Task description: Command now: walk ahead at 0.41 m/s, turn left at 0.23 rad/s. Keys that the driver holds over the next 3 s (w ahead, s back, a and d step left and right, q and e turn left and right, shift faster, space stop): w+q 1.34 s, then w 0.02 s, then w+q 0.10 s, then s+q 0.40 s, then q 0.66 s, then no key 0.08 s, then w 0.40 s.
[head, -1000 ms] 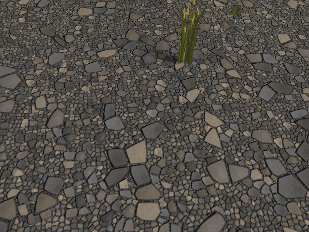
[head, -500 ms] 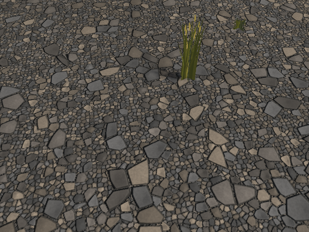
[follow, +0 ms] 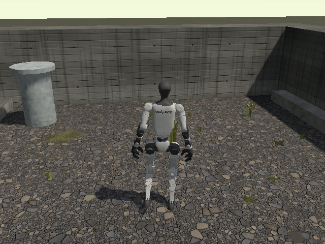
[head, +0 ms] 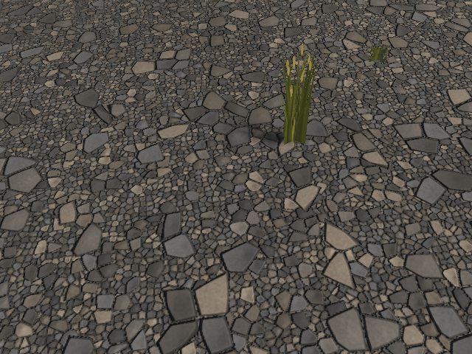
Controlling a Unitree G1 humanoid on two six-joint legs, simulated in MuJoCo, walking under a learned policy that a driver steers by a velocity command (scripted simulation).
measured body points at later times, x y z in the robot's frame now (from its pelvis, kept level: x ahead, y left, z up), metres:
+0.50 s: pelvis +0.25 +0.06 -0.02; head +0.28 +0.06 +0.43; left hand +0.20 +0.33 -0.15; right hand +0.47 -0.15 -0.13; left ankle +0.32 +0.14 -0.73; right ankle +0.09 -0.11 -0.62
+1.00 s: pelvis +0.54 +0.10 +0.00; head +0.57 +0.12 +0.44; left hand +0.57 +0.42 -0.09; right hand +0.73 -0.11 -0.13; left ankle +0.37 +0.15 -0.65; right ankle +0.66 +0.04 -0.73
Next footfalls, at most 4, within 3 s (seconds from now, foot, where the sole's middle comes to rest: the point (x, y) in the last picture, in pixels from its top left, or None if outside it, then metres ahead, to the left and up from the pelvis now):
0.42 left None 0.36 0.15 -0.77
0.90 right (241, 296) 0.70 0.06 -0.77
1.42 left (118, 287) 0.73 0.45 -0.77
1.86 right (121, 223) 0.98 0.49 -0.77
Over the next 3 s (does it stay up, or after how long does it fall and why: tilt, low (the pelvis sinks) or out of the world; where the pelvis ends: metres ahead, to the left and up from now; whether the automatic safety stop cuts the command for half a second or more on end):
stays up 0.79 0.45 0.01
